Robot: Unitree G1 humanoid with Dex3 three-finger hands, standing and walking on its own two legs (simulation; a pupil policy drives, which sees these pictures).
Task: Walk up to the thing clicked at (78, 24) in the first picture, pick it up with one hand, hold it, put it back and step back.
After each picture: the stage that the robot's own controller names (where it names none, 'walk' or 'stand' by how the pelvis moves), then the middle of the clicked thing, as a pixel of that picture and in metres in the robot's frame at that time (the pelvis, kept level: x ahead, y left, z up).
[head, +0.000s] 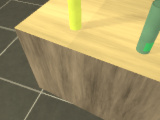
stand; (74, 7) +0.80 +0.07 +0.04
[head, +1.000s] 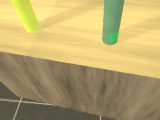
rise first; (23, 7) +0.68 +0.31 +0.06
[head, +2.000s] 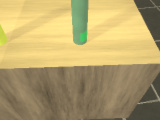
stand; out of the picture +0.62 +0.44 +0.07
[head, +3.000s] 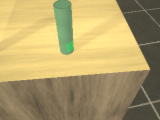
stand; out of the picture +0.58 +0.50 +0.05
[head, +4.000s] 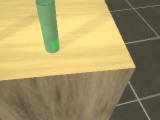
walk; out of the picture +0.55 +0.56 +0.05
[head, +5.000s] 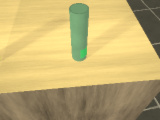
stand; out of the picture +0.51 +0.44 +0.06
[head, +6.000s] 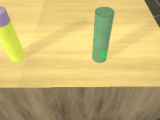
stand; (8, 37) +0.55 +0.35 +0.04
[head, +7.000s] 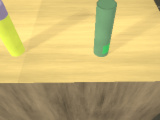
stand; (6, 31) +0.56 +0.34 +0.05
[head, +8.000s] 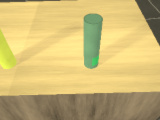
stand; out of the picture +0.53 +0.38 +0.04
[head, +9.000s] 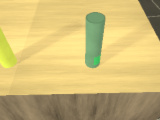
stand; out of the picture +0.53 +0.38 +0.04
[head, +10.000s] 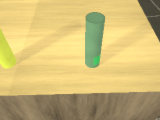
stand; out of the picture +0.52 +0.38 +0.04
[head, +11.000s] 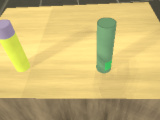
rise first; (13, 48) +0.51 +0.37 +0.04
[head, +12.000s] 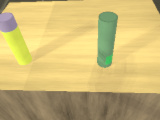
go down; (16, 41) +0.54 +0.37 +0.04
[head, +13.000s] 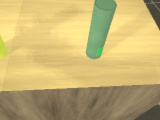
go down; out of the picture +0.52 +0.34 +0.06
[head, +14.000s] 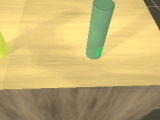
approach; out of the picture +0.53 +0.35 +0.07
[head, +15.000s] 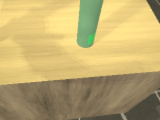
close in; out of the picture +0.54 +0.33 +0.10
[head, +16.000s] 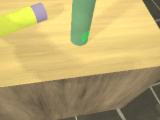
close; (13, 21) +0.60 +0.22 +0.02
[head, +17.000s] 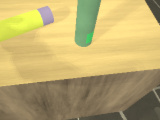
lift; (20, 24) +0.59 +0.21 +0.01
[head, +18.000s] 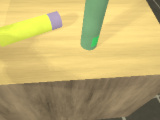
lift; (30, 28) +0.58 +0.20 +0.01
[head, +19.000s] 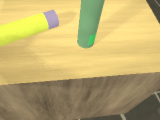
lift; (26, 27) +0.58 +0.20 +0.01
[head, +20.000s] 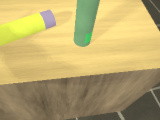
lift; (22, 27) +0.58 +0.20 +0.01
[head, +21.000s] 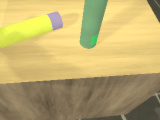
lift; (30, 28) +0.57 +0.19 +0.01
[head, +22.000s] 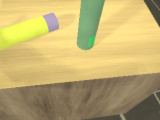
lift; (25, 31) +0.56 +0.20 +0.01
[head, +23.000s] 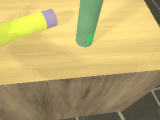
lift; (24, 26) +0.58 +0.20 +0.01
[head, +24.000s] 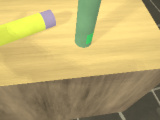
lift; (23, 27) +0.58 +0.20 +0.01
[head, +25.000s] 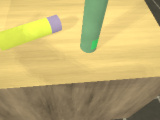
lift; (30, 31) +0.58 +0.20 +0.00
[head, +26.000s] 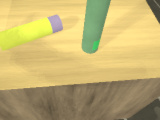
lift; (31, 31) +0.58 +0.19 +0.00
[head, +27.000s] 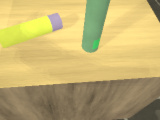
lift; (31, 29) +0.59 +0.20 +0.00
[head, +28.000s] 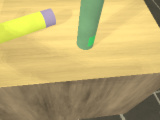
approach; (23, 25) +0.59 +0.21 +0.00
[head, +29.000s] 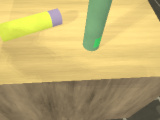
lift; (31, 24) +0.61 +0.20 +0.00
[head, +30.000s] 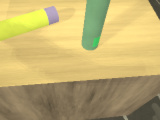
lift; (27, 22) +0.61 +0.21 +0.00
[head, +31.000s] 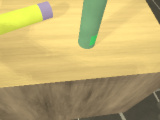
lift; (20, 18) +0.62 +0.22 +0.01
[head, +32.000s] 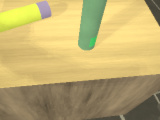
lift; (19, 17) +0.64 +0.23 +0.01
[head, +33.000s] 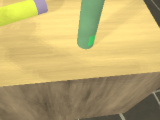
lift; (16, 12) +0.67 +0.24 +0.00
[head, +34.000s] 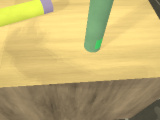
lift; (24, 11) +0.70 +0.25 +0.00
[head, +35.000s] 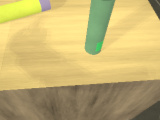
lift; (22, 9) +0.72 +0.26 +0.00
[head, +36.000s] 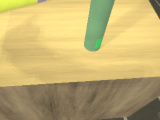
lift; out of the picture +0.77 +0.28 +0.00
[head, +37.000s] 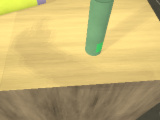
lift; (19, 2) +0.80 +0.30 -0.01
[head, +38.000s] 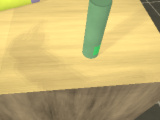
approach; (13, 0) +0.83 +0.33 -0.01
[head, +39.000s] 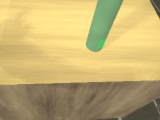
lift; out of the picture +0.87 +0.32 +0.01
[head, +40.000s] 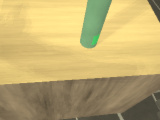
lift; out of the picture +0.91 +0.35 +0.01
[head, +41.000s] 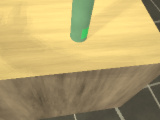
lift; out of the picture +0.96 +0.39 +0.01
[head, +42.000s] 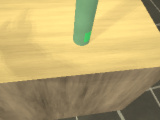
lift; out of the picture +0.98 +0.40 +0.00
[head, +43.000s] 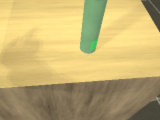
lift; out of the picture +0.99 +0.40 +0.00
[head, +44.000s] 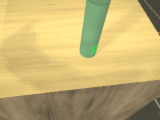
lift; out of the picture +0.97 +0.41 -0.01
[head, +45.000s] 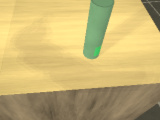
approach; out of the picture +0.99 +0.41 -0.01
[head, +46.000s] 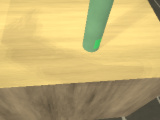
lift; out of the picture +1.01 +0.40 +0.00
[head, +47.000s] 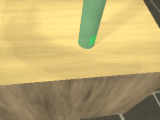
lift; out of the picture +1.03 +0.41 +0.00
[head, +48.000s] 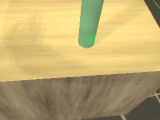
lift; out of the picture +1.05 +0.41 +0.00
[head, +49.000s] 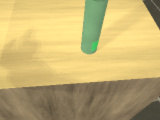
lift; out of the picture +1.02 +0.42 -0.01
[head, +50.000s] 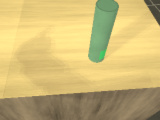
close in; out of the picture +0.98 +0.41 -0.01
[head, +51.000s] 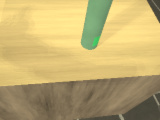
approach; out of the picture +1.00 +0.40 +0.01
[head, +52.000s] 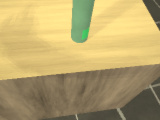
lift; out of the picture +1.02 +0.41 +0.01
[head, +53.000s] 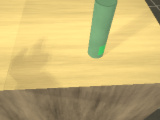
close in; out of the picture +0.97 +0.39 +0.00
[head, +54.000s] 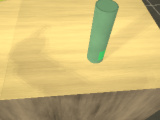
lift; out of the picture +0.93 +0.38 -0.01
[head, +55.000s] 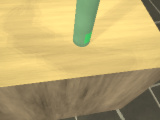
lift; out of the picture +0.95 +0.39 +0.00
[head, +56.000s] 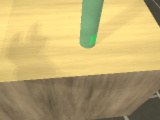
close in; out of the picture +0.94 +0.38 +0.00
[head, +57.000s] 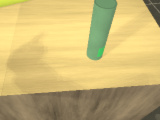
close in; out of the picture +0.87 +0.35 -0.01
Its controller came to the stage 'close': yes
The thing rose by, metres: 0.00
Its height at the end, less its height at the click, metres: -0.09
